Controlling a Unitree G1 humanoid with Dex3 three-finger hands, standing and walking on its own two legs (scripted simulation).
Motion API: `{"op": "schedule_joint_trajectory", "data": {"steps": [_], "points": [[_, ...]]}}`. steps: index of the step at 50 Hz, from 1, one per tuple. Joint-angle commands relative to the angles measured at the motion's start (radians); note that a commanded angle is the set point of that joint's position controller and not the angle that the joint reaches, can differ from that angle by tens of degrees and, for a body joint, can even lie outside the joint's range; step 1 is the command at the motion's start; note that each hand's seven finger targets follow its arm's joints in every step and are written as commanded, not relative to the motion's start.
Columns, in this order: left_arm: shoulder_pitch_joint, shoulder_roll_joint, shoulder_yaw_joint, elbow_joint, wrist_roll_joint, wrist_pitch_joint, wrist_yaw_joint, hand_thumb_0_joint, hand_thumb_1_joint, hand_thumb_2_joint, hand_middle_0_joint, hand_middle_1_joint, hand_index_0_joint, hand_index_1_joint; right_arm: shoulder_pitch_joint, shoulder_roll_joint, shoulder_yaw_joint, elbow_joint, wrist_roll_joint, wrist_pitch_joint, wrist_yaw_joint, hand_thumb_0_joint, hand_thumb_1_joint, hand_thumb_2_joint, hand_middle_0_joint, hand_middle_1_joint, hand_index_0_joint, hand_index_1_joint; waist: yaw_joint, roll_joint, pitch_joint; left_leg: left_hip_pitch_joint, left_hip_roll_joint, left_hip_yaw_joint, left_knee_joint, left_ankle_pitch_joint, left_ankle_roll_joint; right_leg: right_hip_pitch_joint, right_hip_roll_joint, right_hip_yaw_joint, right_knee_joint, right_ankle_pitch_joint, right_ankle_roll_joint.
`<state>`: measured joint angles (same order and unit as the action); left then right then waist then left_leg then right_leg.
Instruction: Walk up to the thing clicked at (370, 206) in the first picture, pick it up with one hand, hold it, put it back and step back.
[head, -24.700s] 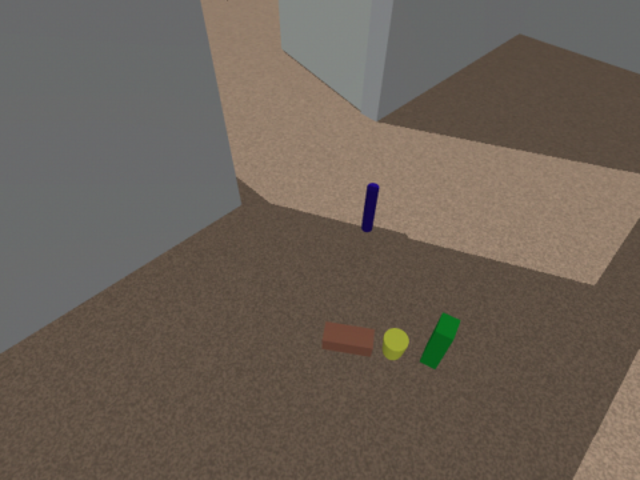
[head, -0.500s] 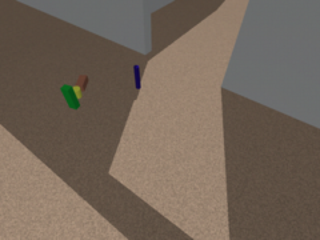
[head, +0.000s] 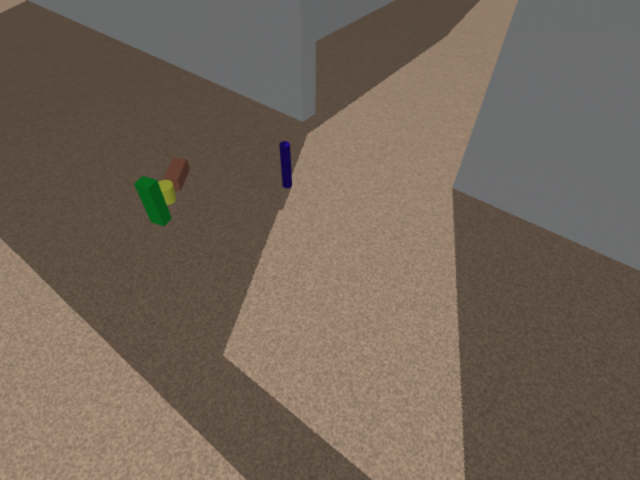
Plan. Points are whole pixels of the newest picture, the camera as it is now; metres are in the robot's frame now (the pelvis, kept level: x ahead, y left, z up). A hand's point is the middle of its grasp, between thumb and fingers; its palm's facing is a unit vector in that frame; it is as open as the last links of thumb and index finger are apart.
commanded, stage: walk up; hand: left
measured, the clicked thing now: (286, 165) +1.52 +0.18 -0.66
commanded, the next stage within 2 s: none
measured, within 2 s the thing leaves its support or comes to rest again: neither
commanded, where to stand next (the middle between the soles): +1.15 -0.02 m, yaw -1 degrees
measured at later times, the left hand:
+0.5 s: hand (105, 420) +0.23 +0.34 -0.15, palm faces -0.07 -0.95 -0.31, open 7.4 cm
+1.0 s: hand (184, 279) +0.49 +0.28 -0.14, palm faces -0.03 -0.94 -0.35, open 7.4 cm
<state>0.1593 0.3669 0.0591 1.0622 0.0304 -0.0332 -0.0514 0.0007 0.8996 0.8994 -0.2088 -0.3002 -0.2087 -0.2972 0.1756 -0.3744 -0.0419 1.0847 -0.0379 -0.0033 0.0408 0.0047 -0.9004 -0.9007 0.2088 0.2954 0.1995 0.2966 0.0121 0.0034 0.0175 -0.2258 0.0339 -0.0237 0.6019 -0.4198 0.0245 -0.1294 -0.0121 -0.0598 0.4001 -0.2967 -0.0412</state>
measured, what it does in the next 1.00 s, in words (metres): walks ahead: left foot, then right foot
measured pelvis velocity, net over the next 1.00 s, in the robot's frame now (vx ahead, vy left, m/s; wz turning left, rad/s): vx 0.42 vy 0.01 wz -0.02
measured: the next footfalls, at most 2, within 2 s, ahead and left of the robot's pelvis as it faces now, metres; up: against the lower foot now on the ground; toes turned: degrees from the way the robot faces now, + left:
left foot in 0.20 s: +0.17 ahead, +0.18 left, +0.00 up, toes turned +5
right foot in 0.66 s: +0.42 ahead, -0.11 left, +0.00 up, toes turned -6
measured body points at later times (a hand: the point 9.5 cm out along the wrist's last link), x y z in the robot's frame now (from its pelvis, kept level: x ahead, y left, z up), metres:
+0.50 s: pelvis +0.16 +0.06 +0.00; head +0.17 +0.08 +0.45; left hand +0.24 +0.39 -0.13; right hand +0.18 -0.26 -0.11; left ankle +0.13 +0.17 -0.75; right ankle +0.28 -0.10 -0.70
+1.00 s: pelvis +0.42 +0.01 -0.01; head +0.44 +0.01 +0.44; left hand +0.49 +0.33 -0.12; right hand +0.49 -0.32 -0.12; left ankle +0.55 +0.16 -0.71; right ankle +0.38 -0.10 -0.75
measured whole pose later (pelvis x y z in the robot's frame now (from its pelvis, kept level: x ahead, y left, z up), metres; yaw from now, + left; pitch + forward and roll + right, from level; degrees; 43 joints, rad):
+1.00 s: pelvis +0.42 +0.01 -0.01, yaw -1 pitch -2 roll -1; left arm 0.28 0.40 0.06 0.86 0.01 -0.07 -0.07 0.00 0.90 0.90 -0.21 -0.30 -0.21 -0.30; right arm 0.26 -0.43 -0.07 0.89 -0.03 -0.05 0.08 0.00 -0.90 -0.90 0.21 0.30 0.20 0.30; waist 0.03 0.03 0.08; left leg -0.51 0.12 0.03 0.71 -0.20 -0.01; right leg -0.12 0.00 -0.10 0.45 -0.30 -0.03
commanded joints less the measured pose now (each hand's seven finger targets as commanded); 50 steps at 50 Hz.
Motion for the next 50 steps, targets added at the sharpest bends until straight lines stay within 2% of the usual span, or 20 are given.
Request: {"op": "schedule_joint_trajectory", "data": {"steps": [1, 7, 9, 10, 11, 12, 14, 17, 21, 25, 29, 31, 33, 34, 35, 36, 37, 40, 45, 50], "points": [[0.038, 0.323, 0.089, -0.089, 0.006, -0.040, 0.009, 0.000, 0.900, 0.900, -0.200, -0.300, -0.200, -0.300, -0.153, -0.231, -0.076, -0.149, -0.003, -0.055, 0.014, 0.000, -0.900, -0.900, 0.200, 0.300, 0.200, 0.300, 0.067, -0.066, 0.100, -0.454, 0.065, -0.046, 0.234, 0.013, -0.005, 0.153, -0.332, 0.413, -0.297, -0.380, -0.197], [-0.077, 0.328, 0.085, -0.184, 0.006, -0.031, -0.014, 0.000, 0.900, 0.900, -0.200, -0.300, -0.200, -0.300, 0.022, -0.220, -0.106, -0.142, -0.005, -0.057, 0.041, 0.000, -0.900, -0.900, 0.200, 0.300, 0.200, 0.300, -0.036, -0.175, 0.060, -0.001, 0.035, 0.084, 0.000, 0.147, -0.038, -0.200, -0.209, 0.145, -0.183, -0.316, -0.128], [-0.093, 0.279, 0.068, -0.202, 0.014, -0.021, -0.018, 0.000, 0.900, 0.900, -0.200, -0.300, -0.200, -0.300, 0.210, -0.257, -0.136, -0.090, -0.003, -0.064, 0.025, 0.000, -0.900, -0.900, 0.200, 0.300, 0.200, 0.300, -0.133, -0.006, -0.001, 0.309, 0.004, 0.084, -0.067, 0.167, -0.022, -0.398, -0.153, 0.081, 0.078, -0.341, -0.095], [-0.032, 0.206, 0.045, -0.202, 0.011, -0.017, -0.018, 0.000, 0.900, 0.900, -0.200, -0.300, -0.200, -0.300, 0.315, -0.329, -0.159, -0.067, -0.010, -0.073, 0.010, 0.000, -0.900, -0.900, 0.200, 0.300, 0.200, 0.300, -0.176, 0.257, -0.051, 0.466, 0.062, -0.032, -0.180, -0.093, 0.018, -0.540, -0.046, -0.010, 0.422, -0.336, -0.075], [-0.019, 0.152, 0.026, -0.217, -0.003, -0.019, -0.012, 0.000, 0.900, 0.900, -0.200, -0.300, -0.200, -0.300, 0.375, -0.423, -0.168, -0.089, -0.023, -0.085, -0.004, 0.000, -0.900, -0.900, 0.200, 0.300, 0.200, 0.300, -0.193, 0.403, -0.045, 0.406, 0.336, -0.623, -0.452, -0.518, 0.088, -0.704, 0.113, 0.103, 0.754, -0.340, -0.019], [-0.009, 0.253, 0.042, -0.205, -0.003, -0.015, -0.001, 0.000, 0.900, 0.900, -0.200, -0.300, -0.200, -0.300, 0.185, -0.433, -0.163, -0.153, 0.016, -0.087, -0.004, 0.000, -0.900, -0.900, 0.200, 0.300, 0.200, 0.300, -0.111, 0.198, 0.017, 0.188, 0.415, -0.742, -0.555, -0.592, 0.153, -0.608, 0.023, 0.249, 0.788, -0.228, -0.031], [0.092, 0.300, 0.047, -0.142, -0.030, -0.015, -0.003, 0.000, 0.900, 0.900, -0.200, -0.300, -0.200, -0.300, 0.040, -0.363, -0.125, -0.201, 0.023, -0.096, -0.006, 0.000, -0.900, -0.900, 0.200, 0.300, 0.200, 0.300, -0.011, 0.097, 0.059, 0.111, 0.334, -0.440, -0.474, -0.388, 0.122, -0.556, -0.041, 0.248, 0.756, -0.074, -0.009], [0.128, 0.308, 0.060, -0.107, -0.019, -0.011, -0.022, 0.000, 0.900, 0.900, -0.200, -0.300, -0.200, -0.300, 0.043, -0.300, -0.105, -0.217, 0.021, -0.107, -0.006, 0.000, -0.900, -0.900, 0.200, 0.300, 0.200, 0.300, -0.007, 0.139, 0.093, 0.028, 0.245, -0.215, -0.489, -0.202, 0.126, -0.456, -0.070, 0.183, 0.633, 0.031, 0.042], [0.050, 0.280, 0.056, -0.151, -0.014, -0.008, -0.044, 0.000, 0.900, 0.900, -0.200, -0.300, -0.200, -0.300, 0.096, -0.303, -0.108, -0.221, 0.024, -0.118, -0.005, 0.000, -0.900, -0.900, 0.200, 0.300, 0.200, 0.300, -0.030, 0.118, 0.125, 0.085, 0.236, -0.108, -0.515, -0.082, 0.145, -0.484, -0.089, 0.136, 0.460, 0.097, 0.070], [-0.056, 0.241, 0.047, -0.205, -0.009, -0.012, -0.056, 0.000, 0.900, 0.900, -0.200, -0.300, -0.200, -0.300, 0.129, -0.303, -0.107, -0.230, 0.030, -0.115, -0.001, 0.000, -0.900, -0.900, 0.200, 0.300, 0.200, 0.300, -0.054, 0.102, 0.117, 0.150, 0.212, -0.015, -0.480, 0.045, 0.150, -0.454, -0.102, 0.065, 0.290, 0.183, 0.050], [-0.115, 0.218, 0.046, -0.226, -0.013, -0.023, -0.053, 0.000, 0.900, 0.900, -0.200, -0.300, -0.200, -0.300, 0.156, -0.309, -0.108, -0.245, 0.025, -0.105, -0.009, 0.000, -0.900, -0.900, 0.200, 0.300, 0.200, 0.300, -0.059, 0.101, 0.076, 0.162, 0.221, 0.025, -0.367, 0.329, 0.142, -0.312, -0.073, 0.008, 0.186, 0.186, 0.013], [-0.064, 0.224, 0.054, -0.215, -0.016, -0.025, -0.046, 0.000, 0.900, 0.900, -0.200, -0.300, -0.200, -0.300, 0.150, -0.313, -0.107, -0.257, 0.022, -0.097, -0.018, 0.000, -0.900, -0.900, 0.200, 0.300, 0.200, 0.300, -0.026, 0.092, 0.041, 0.163, 0.223, 0.026, -0.256, 0.456, 0.132, -0.208, -0.047, -0.010, 0.174, 0.132, 0.000], [0.153, 0.278, 0.088, -0.159, -0.015, -0.036, -0.024, 0.000, 0.900, 0.900, -0.200, -0.300, -0.200, -0.300, 0.176, -0.254, -0.082, -0.267, 0.020, -0.090, -0.021, 0.000, -0.900, -0.900, 0.200, 0.300, 0.200, 0.300, 0.083, -0.076, -0.102, 0.042, 0.129, 0.111, 0.149, 0.534, 0.076, 0.146, -0.011, -0.011, 0.110, 0.079, -0.030], [0.271, 0.362, 0.119, -0.156, -0.007, -0.042, -0.009, 0.000, 0.900, 0.900, -0.200, -0.300, -0.200, -0.300, 0.226, -0.195, -0.058, -0.285, 0.031, -0.090, -0.020, 0.000, -0.900, -0.900, 0.200, 0.300, 0.200, 0.300, 0.124, -0.267, -0.186, -0.163, 0.042, 0.148, 0.442, 0.313, 0.039, 0.333, -0.191, 0.277, 0.031, -0.172, -0.082], [0.281, 0.440, 0.125, -0.167, -0.025, -0.045, -0.004, 0.000, 0.900, 0.900, -0.200, -0.300, -0.200, -0.300, 0.220, -0.216, -0.060, -0.299, 0.046, -0.090, -0.022, 0.000, -0.900, -0.900, 0.200, 0.300, 0.200, 0.300, 0.117, -0.339, -0.170, -0.404, -0.084, 0.095, 0.591, -0.078, 0.016, 0.396, -0.408, 0.739, -0.155, -0.205, -0.209], [0.224, 0.417, 0.117, -0.190, -0.041, -0.042, 0.000, 0.000, 0.900, 0.900, -0.200, -0.300, -0.200, -0.300, 0.144, -0.282, -0.076, -0.280, 0.032, -0.085, -0.028, 0.000, -0.900, -0.900, 0.200, 0.300, 0.200, 0.300, 0.112, -0.169, -0.099, -0.397, 0.003, -0.022, 0.678, -0.077, 0.015, 0.270, -0.424, 0.713, -0.144, -0.130, -0.247], [0.161, 0.375, 0.105, -0.203, -0.053, -0.043, 0.005, 0.000, 0.900, 0.900, -0.200, -0.300, -0.200, -0.300, 0.160, -0.276, -0.074, -0.255, 0.047, -0.082, -0.027, 0.000, -0.900, -0.900, 0.200, 0.300, 0.200, 0.300, 0.075, -0.093, -0.047, -0.364, 0.026, -0.073, 0.670, 0.002, 0.016, 0.176, -0.371, 0.534, -0.123, -0.013, -0.219], [0.071, 0.294, 0.078, -0.233, -0.041, -0.055, 0.010, 0.000, 0.900, 0.900, -0.200, -0.300, -0.200, -0.300, 0.207, -0.239, -0.069, -0.231, 0.037, -0.074, -0.006, 0.000, -0.900, -0.900, 0.200, 0.300, 0.200, 0.300, 0.000, -0.145, 0.042, -0.288, 0.078, -0.032, 0.502, 0.096, 0.014, -0.047, -0.252, 0.275, -0.153, 0.042, -0.169], [0.087, 0.302, 0.079, -0.274, -0.025, -0.074, 0.003, 0.000, 0.900, 0.900, -0.200, -0.300, -0.200, -0.300, 0.118, -0.223, -0.081, -0.257, 0.013, -0.067, 0.028, 0.000, -0.900, -0.900, 0.200, 0.300, 0.200, 0.300, 0.016, -0.120, 0.061, -0.316, 0.099, 0.026, 0.222, 0.160, -0.035, -0.072, -0.240, 0.177, -0.194, -0.031, -0.202], [0.127, 0.310, 0.073, -0.282, -0.024, -0.069, -0.006, 0.000, 0.900, 0.900, -0.200, -0.300, -0.200, -0.300, 0.014, -0.197, -0.082, -0.290, 0.013, -0.087, 0.035, 0.000, -0.900, -0.900, 0.200, 0.300, 0.200, 0.300, 0.044, -0.103, 0.046, -0.181, 0.062, 0.086, -0.010, 0.319, -0.025, -0.075, -0.216, 0.113, -0.124, 0.075, -0.161]]}}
